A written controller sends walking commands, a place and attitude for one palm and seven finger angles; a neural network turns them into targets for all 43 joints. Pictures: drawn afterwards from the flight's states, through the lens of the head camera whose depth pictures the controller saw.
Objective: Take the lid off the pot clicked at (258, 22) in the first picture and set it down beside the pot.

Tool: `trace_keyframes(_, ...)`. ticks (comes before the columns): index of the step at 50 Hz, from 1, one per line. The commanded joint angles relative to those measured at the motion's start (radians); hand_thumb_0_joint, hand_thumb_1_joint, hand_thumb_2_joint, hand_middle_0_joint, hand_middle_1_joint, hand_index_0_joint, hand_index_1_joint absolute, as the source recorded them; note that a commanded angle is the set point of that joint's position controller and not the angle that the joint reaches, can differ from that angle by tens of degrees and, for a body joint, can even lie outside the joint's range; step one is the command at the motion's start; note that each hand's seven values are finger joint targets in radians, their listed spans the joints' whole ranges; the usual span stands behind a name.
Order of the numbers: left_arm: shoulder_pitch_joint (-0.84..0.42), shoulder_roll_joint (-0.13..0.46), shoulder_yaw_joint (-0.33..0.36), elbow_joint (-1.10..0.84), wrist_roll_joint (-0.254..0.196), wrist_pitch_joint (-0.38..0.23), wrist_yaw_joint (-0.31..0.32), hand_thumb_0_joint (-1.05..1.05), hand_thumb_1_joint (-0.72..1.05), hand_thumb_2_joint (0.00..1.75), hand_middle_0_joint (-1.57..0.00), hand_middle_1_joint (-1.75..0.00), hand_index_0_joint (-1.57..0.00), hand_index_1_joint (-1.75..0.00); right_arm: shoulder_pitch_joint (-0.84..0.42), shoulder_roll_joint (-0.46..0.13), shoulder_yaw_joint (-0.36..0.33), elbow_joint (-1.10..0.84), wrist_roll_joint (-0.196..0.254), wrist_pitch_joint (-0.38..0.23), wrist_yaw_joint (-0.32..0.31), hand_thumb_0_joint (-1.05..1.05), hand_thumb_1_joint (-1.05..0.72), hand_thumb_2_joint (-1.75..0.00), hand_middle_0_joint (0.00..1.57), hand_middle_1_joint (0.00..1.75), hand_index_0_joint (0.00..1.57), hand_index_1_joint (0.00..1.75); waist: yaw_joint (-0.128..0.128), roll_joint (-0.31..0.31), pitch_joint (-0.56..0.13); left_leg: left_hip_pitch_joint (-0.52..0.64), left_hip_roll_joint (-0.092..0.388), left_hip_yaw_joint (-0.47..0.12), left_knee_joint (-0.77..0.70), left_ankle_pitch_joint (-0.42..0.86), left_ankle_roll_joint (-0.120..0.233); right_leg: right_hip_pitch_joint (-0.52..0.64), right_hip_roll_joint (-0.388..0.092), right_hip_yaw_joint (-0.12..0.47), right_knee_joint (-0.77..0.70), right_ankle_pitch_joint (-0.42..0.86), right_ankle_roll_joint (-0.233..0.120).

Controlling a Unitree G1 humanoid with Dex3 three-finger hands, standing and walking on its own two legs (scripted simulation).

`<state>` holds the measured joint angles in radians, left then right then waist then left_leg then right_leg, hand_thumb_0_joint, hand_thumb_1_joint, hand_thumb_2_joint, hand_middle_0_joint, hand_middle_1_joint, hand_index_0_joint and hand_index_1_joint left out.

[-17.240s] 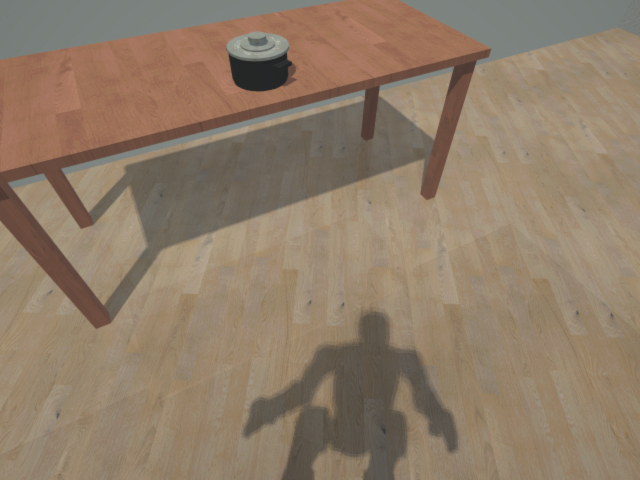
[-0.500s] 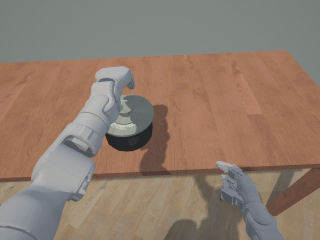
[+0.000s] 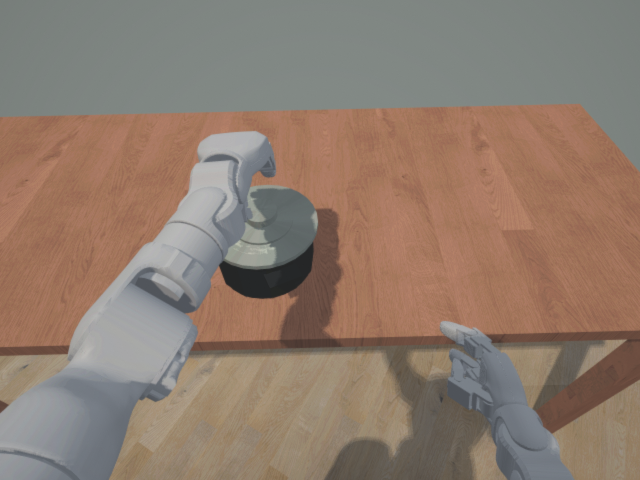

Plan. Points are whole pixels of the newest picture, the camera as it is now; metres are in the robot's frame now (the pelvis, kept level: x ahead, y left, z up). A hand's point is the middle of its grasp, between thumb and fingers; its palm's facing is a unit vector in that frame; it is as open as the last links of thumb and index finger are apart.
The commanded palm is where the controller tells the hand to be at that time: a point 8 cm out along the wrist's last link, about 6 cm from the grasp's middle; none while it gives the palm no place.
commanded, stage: move the open hand above the knob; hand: left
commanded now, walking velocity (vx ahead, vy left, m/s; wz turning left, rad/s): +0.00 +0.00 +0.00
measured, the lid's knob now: (260, 212) +0.50 +0.08 +0.05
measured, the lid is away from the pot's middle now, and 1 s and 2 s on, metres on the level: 0.00 0.00 0.00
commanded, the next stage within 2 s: lower the open fingers around the knob in 0.04 s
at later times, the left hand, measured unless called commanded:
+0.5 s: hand (252, 203) +0.46 +0.08 +0.11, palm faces -0.29 -0.05 -0.96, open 10.3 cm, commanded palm +0.45 +0.08 +0.15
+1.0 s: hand (253, 220) +0.45 +0.08 +0.08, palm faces -0.30 -0.04 -0.95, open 10.5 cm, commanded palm +0.45 +0.08 +0.12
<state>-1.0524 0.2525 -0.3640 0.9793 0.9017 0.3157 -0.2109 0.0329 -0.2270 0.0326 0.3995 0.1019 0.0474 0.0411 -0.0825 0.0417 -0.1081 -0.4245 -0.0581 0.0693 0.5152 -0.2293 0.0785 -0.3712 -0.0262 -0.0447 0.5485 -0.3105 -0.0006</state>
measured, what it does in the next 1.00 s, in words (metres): stands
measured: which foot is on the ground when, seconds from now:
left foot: down 0.00-1.00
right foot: down 0.00-1.00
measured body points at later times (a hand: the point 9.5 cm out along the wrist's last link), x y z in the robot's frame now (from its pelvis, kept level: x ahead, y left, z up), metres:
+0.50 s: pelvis +0.00 +0.00 +0.00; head +0.02 -0.02 +0.45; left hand +0.47 +0.08 +0.16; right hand +0.24 -0.23 -0.03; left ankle +0.02 +0.07 -0.73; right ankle -0.03 -0.12 -0.73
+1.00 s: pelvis +0.00 -0.01 +0.00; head +0.02 -0.02 +0.45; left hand +0.46 +0.09 +0.13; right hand +0.24 -0.23 -0.03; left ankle +0.02 +0.07 -0.73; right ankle -0.03 -0.12 -0.73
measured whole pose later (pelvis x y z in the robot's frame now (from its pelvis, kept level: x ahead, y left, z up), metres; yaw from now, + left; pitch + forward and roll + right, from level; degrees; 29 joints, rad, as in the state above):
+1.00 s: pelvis +0.00 -0.01 +0.00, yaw -1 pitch +9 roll +0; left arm -0.96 0.22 -0.35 1.02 0.92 0.28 -0.12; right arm 0.02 -0.21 0.05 0.40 0.10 0.06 0.04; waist -0.08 0.04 -0.13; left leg -0.46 -0.04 0.07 0.55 -0.24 0.06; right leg -0.41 -0.01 -0.04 0.58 -0.32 -0.01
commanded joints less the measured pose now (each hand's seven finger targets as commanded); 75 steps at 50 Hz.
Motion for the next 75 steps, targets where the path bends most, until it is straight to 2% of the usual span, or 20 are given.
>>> trace_keyframes(1,-0.582,0.113,0.025,-0.158,0.028,-0.001,0.049,0.00,-0.31,1.39,-0.81,-0.08,-0.81,-0.08,0.122,-0.132,-0.046,0.094,-0.027,0.084,-0.032,0.00,-0.90,-0.90,0.20,0.30,0.20,0.30,-0.046,-0.005,-0.282,0.337,0.055,-0.118,-0.027,0.264,-0.036,-0.090,0.031,0.014,-0.050,0.255,-0.048)
trace_keyframes(6,-0.591,0.119,0.037,-0.174,0.024,-0.003,0.056,0.00,-0.31,1.39,-0.81,-0.08,-0.81,-0.08,0.122,-0.130,-0.046,0.087,-0.031,0.076,-0.033,0.00,-0.90,-0.90,0.20,0.30,0.20,0.30,-0.037,0.014,-0.326,0.353,0.052,-0.116,-0.023,0.284,-0.035,-0.073,0.029,0.020,-0.046,0.272,-0.048)
trace_keyframes(14,-0.530,0.109,0.044,-0.116,0.026,0.007,0.059,0.00,-0.31,1.39,-0.81,-0.08,-0.81,-0.08,0.109,-0.136,-0.044,0.085,-0.032,0.090,-0.032,0.00,-0.90,-0.90,0.20,0.30,0.20,0.30,-0.038,-0.050,-0.272,0.285,0.055,-0.106,-0.019,0.265,-0.033,-0.065,0.028,0.021,-0.044,0.286,-0.046)
trace_keyframes(17,-0.570,0.109,0.041,-0.192,0.027,-0.005,0.068,0.00,-0.31,1.39,-0.81,-0.08,-0.81,-0.08,0.114,-0.130,-0.045,0.077,-0.033,0.086,-0.035,0.00,-0.90,-0.90,0.20,0.30,0.20,0.30,-0.031,0.013,-0.330,0.332,0.051,-0.106,-0.015,0.294,-0.033,-0.061,0.028,0.024,-0.039,0.299,-0.049)
trace_keyframes(19,-0.533,0.153,0.078,-0.164,0.029,-0.012,0.076,0.00,-0.31,1.39,-0.81,-0.08,-0.81,-0.08,0.112,-0.129,-0.042,0.078,-0.035,0.086,-0.041,0.00,-0.90,-0.90,0.20,0.30,0.20,0.30,-0.027,-0.014,-0.316,0.305,0.051,-0.102,-0.010,0.288,-0.029,-0.038,0.028,0.030,-0.042,0.312,-0.047)
trace_keyframes(29,-0.500,0.080,0.035,-0.175,0.023,-0.019,0.096,0.00,-0.31,1.39,-0.81,-0.08,-0.81,-0.08,0.113,-0.126,-0.052,0.080,-0.033,0.091,-0.032,0.00,-0.90,-0.90,0.20,0.30,0.20,0.30,-0.036,-0.010,-0.320,0.315,0.057,-0.100,0.004,0.315,-0.030,-0.063,0.030,0.025,-0.033,0.320,-0.046)
trace_keyframes(34,-0.448,0.133,0.078,-0.143,0.033,-0.024,0.112,0.00,-0.31,1.39,-0.81,-0.08,-0.81,-0.08,0.113,-0.127,-0.047,0.083,-0.032,0.098,-0.038,0.00,-0.90,-0.90,0.20,0.30,0.20,0.30,-0.028,-0.031,-0.296,0.270,0.055,-0.088,0.002,0.282,-0.028,-0.035,0.030,0.031,-0.035,0.330,-0.046)
trace_keyframes(36,-0.465,0.093,0.043,-0.129,0.037,-0.014,0.119,0.00,-0.31,1.39,-0.81,-0.08,-0.81,-0.08,0.116,-0.125,-0.047,0.095,-0.029,0.101,-0.040,0.00,-0.90,-0.90,0.20,0.30,0.20,0.30,-0.040,-0.036,-0.263,0.249,0.056,-0.081,-0.004,0.236,-0.028,-0.058,0.032,0.026,-0.041,0.303,-0.044)
trace_keyframes(38,-0.468,0.140,0.087,-0.128,0.027,-0.020,0.122,0.00,-0.31,1.39,-0.81,-0.08,-0.81,-0.08,0.105,-0.131,-0.042,0.088,-0.030,0.096,-0.047,0.00,-0.90,-0.90,0.20,0.30,0.20,0.30,-0.034,-0.053,-0.287,0.230,0.049,-0.080,-0.006,0.225,-0.025,-0.028,0.030,0.036,-0.042,0.311,-0.043)
trace_keyframes(40,-0.482,0.131,0.069,-0.158,0.031,-0.024,0.127,0.00,-0.31,1.39,-0.81,-0.08,-0.81,-0.08,0.112,-0.126,-0.045,0.091,-0.031,0.094,-0.049,0.00,-0.90,-0.90,0.20,0.30,0.20,0.30,-0.036,-0.006,-0.322,0.268,0.047,-0.077,0.001,0.240,-0.025,-0.029,0.028,0.040,-0.039,0.326,-0.043)
trace_keyframes(44,-0.396,0.093,0.059,-0.129,0.031,-0.036,0.121,0.00,-0.31,1.39,-0.81,-0.08,-0.81,-0.08,0.118,-0.124,-0.052,0.085,-0.035,0.099,-0.042,0.00,-0.90,-0.90,0.20,0.30,0.20,0.30,-0.034,-0.014,-0.317,0.272,0.055,-0.078,0.020,0.293,-0.025,-0.045,0.032,0.032,-0.029,0.347,-0.043)
trace_keyframes(45,-0.380,0.143,0.094,-0.098,0.040,-0.034,0.125,0.00,-0.31,1.39,-0.81,-0.08,-0.81,-0.08,0.122,-0.129,-0.047,0.093,-0.034,0.102,-0.045,0.00,-0.90,-0.90,0.20,0.30,0.20,0.30,-0.031,-0.047,-0.311,0.255,0.054,-0.075,0.017,0.273,-0.026,-0.041,0.034,0.032,-0.031,0.341,-0.040)
trace_keyframes(49,-0.423,0.096,0.053,-0.144,0.041,-0.038,0.133,0.00,-0.31,1.39,-0.81,-0.08,-0.81,-0.08,0.115,-0.122,-0.051,0.085,-0.031,0.104,-0.042,0.00,-0.90,-0.90,0.20,0.30,0.20,0.30,-0.037,0.001,-0.296,0.256,0.056,-0.077,0.020,0.265,-0.027,-0.057,0.031,0.032,-0.027,0.329,-0.045)
trace_keyframes(50,-0.414,0.137,0.083,-0.131,0.048,-0.036,0.138,0.00,-0.31,1.39,-0.81,-0.08,-0.81,-0.08,0.118,-0.128,-0.048,0.091,-0.032,0.107,-0.042,0.00,-0.90,-0.90,0.20,0.30,0.20,0.30,-0.030,-0.005,-0.318,0.265,0.055,-0.080,0.015,0.270,-0.030,-0.056,0.033,0.032,-0.025,0.324,-0.044)
trace_keyframes(53,-0.404,0.125,0.089,-0.158,0.035,-0.040,0.140,0.00,-0.31,1.39,-0.81,-0.08,-0.81,-0.08,0.111,-0.119,-0.050,0.078,-0.035,0.106,-0.039,0.00,-0.90,-0.90,0.20,0.30,0.20,0.30,-0.021,-0.004,-0.340,0.271,0.053,-0.083,0.024,0.312,-0.027,-0.036,0.033,0.032,-0.024,0.354,-0.046)
trace_keyframes(61,-0.398,0.163,0.096,-0.105,0.042,-0.015,0.146,0.00,-0.31,1.39,-0.81,-0.08,-0.81,-0.08,0.113,-0.126,-0.044,0.087,-0.030,0.106,-0.053,0.00,-0.90,-0.90,0.20,0.30,0.20,0.30,-0.029,-0.017,-0.274,0.222,0.053,-0.065,0.002,0.217,-0.027,-0.030,0.031,0.037,-0.040,0.315,-0.042)
trace_keyframes(62,-0.394,0.190,0.114,-0.117,0.049,-0.018,0.145,0.00,-0.20,1.15,-0.67,-0.32,-0.67,-0.32,0.113,-0.128,-0.040,0.086,-0.030,0.105,-0.054,0.00,-0.90,-0.90,0.20,0.30,0.20,0.30,-0.021,-0.015,-0.303,0.234,0.050,-0.068,0.001,0.231,-0.029,-0.017,0.031,0.040,-0.038,0.325,-0.043)
trace_keyframes(64,-0.394,0.100,0.043,-0.121,0.053,-0.025,0.135,0.00,-0.18,1.15,-0.65,-0.42,-0.65,-0.42,0.108,-0.122,-0.043,0.080,-0.029,0.106,-0.050,0.00,-0.90,-0.90,0.20,0.30,0.20,0.30,-0.037,0.003,-0.289,0.245,0.057,-0.071,0.011,0.258,-0.029,-0.049,0.032,0.033,-0.034,0.327,-0.044)
trace_keyframes(71,-0.435,0.127,0.078,-0.143,0.043,-0.028,0.145,0.00,-0.10,1.14,-0.61,-0.63,-0.61,-0.63,0.132,-0.123,-0.051,0.087,-0.034,0.104,-0.047,0.00,-0.90,-0.90,0.20,0.30,0.20,0.30,-0.035,0.018,-0.335,0.289,0.063,-0.083,0.020,0.309,-0.030,-0.062,0.035,0.028,-0.023,0.330,-0.045)
trace_keyframes(75,-0.419,0.086,0.053,-0.115,0.046,-0.027,0.145,0.00,-0.06,1.13,-0.61,-0.71,-0.61,-0.71,0.133,-0.126,-0.056,0.094,-0.034,0.107,-0.039,0.00,-0.90,-0.90,0.20,0.30,0.20,0.30,-0.041,-0.010,-0.323,0.293,0.065,-0.090,0.025,0.324,-0.032,-0.099,0.040,0.023,-0.022,0.319,-0.042)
